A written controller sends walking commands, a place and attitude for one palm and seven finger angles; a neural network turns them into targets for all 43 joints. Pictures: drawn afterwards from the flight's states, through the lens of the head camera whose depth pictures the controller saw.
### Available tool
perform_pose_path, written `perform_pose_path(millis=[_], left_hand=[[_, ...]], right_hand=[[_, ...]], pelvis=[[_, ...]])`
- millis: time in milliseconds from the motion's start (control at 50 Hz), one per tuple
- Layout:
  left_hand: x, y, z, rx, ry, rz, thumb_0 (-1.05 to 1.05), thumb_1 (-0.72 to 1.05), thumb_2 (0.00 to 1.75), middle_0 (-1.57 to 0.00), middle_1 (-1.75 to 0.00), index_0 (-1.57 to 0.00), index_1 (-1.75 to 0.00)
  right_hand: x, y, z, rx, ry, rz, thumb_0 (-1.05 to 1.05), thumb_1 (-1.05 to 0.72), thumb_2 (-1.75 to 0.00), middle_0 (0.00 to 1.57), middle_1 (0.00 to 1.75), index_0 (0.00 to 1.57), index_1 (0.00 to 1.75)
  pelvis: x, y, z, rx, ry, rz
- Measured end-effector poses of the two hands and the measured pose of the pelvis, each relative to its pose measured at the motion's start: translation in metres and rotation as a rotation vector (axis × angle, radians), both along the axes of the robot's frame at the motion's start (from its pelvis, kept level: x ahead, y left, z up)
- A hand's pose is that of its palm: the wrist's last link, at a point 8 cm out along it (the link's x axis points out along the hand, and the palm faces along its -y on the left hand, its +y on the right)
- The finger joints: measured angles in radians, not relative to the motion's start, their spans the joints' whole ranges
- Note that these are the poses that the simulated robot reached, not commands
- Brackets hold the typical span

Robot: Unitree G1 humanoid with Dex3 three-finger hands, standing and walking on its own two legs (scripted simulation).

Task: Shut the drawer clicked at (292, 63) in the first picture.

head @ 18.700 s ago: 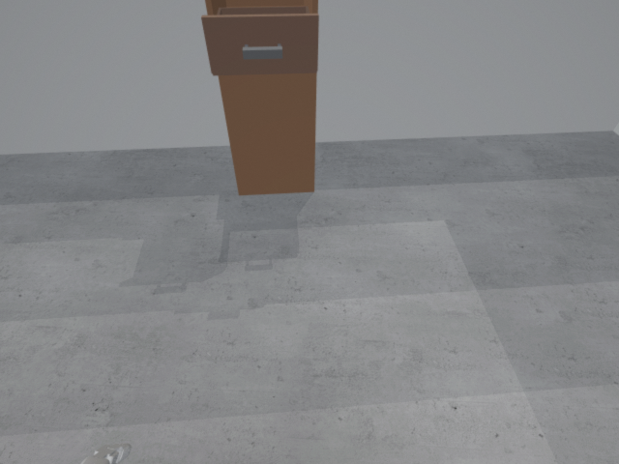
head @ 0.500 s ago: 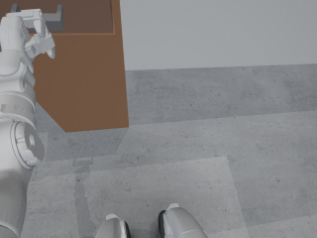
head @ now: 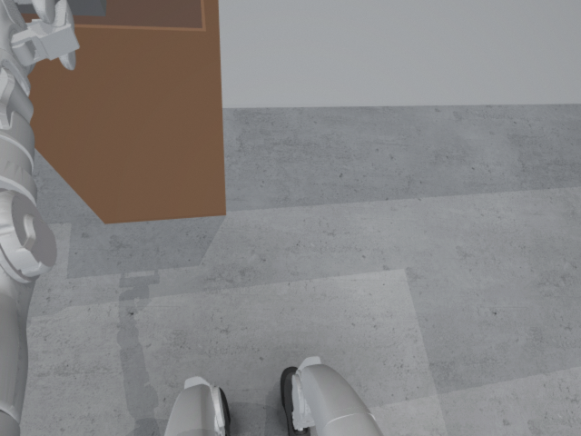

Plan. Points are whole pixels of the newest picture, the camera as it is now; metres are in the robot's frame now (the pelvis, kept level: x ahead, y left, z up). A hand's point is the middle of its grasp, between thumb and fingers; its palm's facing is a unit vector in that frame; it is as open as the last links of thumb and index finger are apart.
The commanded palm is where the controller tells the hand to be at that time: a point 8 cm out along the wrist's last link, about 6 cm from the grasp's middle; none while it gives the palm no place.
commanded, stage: pull the fist back off the drawer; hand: left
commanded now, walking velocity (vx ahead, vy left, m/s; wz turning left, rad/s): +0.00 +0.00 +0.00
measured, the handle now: out of the picture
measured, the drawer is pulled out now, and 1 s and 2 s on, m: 0.00 0.00 0.00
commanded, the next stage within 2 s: draw the hand back to the body in 0.56 s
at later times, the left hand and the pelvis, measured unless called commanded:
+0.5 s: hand (82, 38) +0.58 +0.15 +0.11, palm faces -0.02 -1.00 +0.00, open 3.2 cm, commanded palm +0.55 +0.19 +0.11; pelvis +0.02 +0.00 +0.01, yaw -2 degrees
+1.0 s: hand (25, 101) +0.47 +0.18 +0.14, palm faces +0.00 -1.00 -0.02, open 3.3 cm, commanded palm +0.43 +0.23 +0.15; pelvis +0.07 -0.01 +0.04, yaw -1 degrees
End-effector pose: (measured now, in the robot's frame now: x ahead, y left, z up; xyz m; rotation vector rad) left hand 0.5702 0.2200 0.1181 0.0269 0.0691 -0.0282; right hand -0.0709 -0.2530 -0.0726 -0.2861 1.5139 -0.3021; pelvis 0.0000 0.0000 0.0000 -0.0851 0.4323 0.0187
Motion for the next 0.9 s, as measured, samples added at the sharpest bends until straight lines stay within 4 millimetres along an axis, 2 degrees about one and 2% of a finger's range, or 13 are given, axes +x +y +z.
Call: perform_pose_path(millis=[240, 420, 540, 720, 800, 900], left_hand=[[-0.002, -0.003, -0.001, -0.01, -0.006, 0.008, 0.04, 0.72, 0.93, -1.4, -1.6, -1.4, -1.6], [-0.008, -0.013, -0.002, -0.011, -0.027, 0.005, 0.03, 0.82, 0.91, -1.4, -1.6, -1.4, -1.6], [-0.013, -0.015, -0.007, -0.029, -0.008, 0.019, 0.02, 0.87, 0.9, -1.4, -1.6, -1.4, -1.6], [-0.02, 0.006, 0.001, -0.001, -0.063, 0.042, 0.02, 0.9, 0.9, -1.4, -1.6, -1.4, -1.6], [-0.04, 0.011, 0.009, 0.015, -0.083, 0.008, 0.02, 0.9, 0.9, -1.4, -1.6, -1.4, -1.6], [-0.079, 0.011, 0.01, -0.016, -0.055, -0.005, 0.02, 0.9, 0.9, -1.4, -1.6, -1.4, -1.6]], right_hand=[[-0.007, 0.009, -0.002, 0.03, 0.005, -0.015, 0.0, -0.9, -0.9, 0.2, 0.3, 0.2, 0.3], [0.01, 0.011, -0.002, 0.061, -0.021, -0.036, 0.0, -0.9, -0.9, 0.2, 0.3, 0.2, 0.3], [0.037, 0.005, -0.002, 0.065, -0.073, -0.043, 0.0, -0.9, -0.9, 0.2, 0.3, 0.2, 0.3], [0.081, -0.008, -0.001, 0.063, -0.128, -0.024, 0.0, -0.9, -0.9, 0.2, 0.3, 0.2, 0.3], [0.105, -0.011, 0.001, 0.076, -0.175, -0.026, 0.0, -0.9, -0.9, 0.2, 0.3, 0.2, 0.3], [0.149, -0.012, 0.006, 0.097, -0.292, 0.004, 0.0, -0.9, -0.9, 0.2, 0.3, 0.2, 0.3]], pelvis=[[-0.001, 0.002, -0.001, 0.001, -0.005, -0.007], [0.011, 0.002, 0.007, 0.013, -0.024, -0.028], [0.025, -0.001, 0.013, 0.023, -0.048, -0.043], [0.042, -0.006, 0.02, 0.031, -0.067, -0.045], [0.053, -0.006, 0.027, 0.034, -0.088, -0.048], [0.064, -0.007, 0.037, 0.039, -0.146, -0.04]])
